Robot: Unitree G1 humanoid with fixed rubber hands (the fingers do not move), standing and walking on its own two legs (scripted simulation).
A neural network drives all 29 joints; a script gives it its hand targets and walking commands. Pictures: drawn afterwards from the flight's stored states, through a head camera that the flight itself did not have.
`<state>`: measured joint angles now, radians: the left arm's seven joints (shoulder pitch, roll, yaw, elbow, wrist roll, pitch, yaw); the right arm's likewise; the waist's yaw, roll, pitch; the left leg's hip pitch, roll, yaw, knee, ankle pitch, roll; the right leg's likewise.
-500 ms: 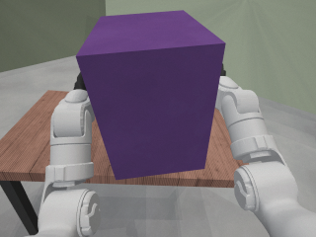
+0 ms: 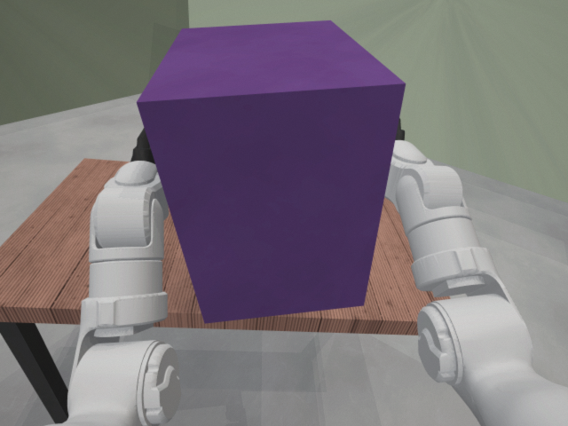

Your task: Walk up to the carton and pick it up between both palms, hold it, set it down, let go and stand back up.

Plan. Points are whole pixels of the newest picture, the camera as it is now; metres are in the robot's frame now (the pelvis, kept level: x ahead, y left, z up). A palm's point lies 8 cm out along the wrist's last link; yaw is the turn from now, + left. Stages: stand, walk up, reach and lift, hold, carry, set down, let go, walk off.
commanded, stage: hold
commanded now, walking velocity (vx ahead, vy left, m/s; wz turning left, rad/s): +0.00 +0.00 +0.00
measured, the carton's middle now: (270, 164) +0.40 +0.01 +0.25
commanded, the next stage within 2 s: none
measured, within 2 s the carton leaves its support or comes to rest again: neither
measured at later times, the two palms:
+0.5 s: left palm (148, 177) +0.36 +0.17 +0.25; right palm (386, 159) +0.38 -0.14 +0.29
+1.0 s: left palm (149, 180) +0.36 +0.17 +0.24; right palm (386, 164) +0.38 -0.14 +0.28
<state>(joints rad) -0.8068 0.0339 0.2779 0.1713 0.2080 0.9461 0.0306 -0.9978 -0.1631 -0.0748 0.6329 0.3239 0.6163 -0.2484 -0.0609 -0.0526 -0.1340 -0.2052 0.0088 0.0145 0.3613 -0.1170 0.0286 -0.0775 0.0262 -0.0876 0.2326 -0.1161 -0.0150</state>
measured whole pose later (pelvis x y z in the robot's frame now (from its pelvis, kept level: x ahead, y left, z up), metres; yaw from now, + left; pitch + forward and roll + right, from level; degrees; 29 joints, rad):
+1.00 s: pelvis +0.00 +0.00 +0.00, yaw +0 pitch -3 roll -2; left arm -0.76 0.03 0.27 0.11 0.23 0.95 0.01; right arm -0.92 -0.14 -0.08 0.54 0.31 0.62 -0.26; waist -0.07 -0.06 -0.11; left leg -0.19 0.01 0.01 0.35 -0.12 0.03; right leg -0.06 0.03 -0.09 0.23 -0.12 -0.02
